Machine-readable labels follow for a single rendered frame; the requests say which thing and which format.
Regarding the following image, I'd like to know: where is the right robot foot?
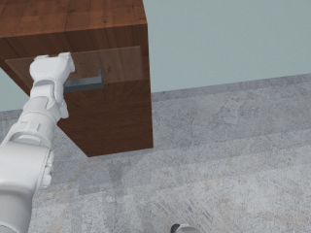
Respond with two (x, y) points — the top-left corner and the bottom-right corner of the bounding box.
(170, 223), (180, 233)

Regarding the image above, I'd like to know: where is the handle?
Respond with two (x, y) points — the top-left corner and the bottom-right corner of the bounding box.
(63, 68), (104, 93)

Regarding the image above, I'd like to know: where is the robot left upper arm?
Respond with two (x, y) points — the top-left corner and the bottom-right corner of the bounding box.
(0, 141), (55, 233)

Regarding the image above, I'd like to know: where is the robot left forearm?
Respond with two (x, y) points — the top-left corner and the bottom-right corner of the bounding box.
(0, 77), (64, 153)

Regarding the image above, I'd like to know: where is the robot left hand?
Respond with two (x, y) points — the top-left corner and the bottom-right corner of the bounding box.
(29, 51), (75, 118)

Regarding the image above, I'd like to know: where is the cabinet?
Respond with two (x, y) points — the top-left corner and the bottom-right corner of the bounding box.
(0, 0), (154, 157)

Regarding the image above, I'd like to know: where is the drawer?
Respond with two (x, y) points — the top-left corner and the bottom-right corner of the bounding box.
(5, 46), (144, 89)

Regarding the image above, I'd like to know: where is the right robot shin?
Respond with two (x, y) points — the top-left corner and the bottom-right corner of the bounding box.
(176, 223), (189, 231)

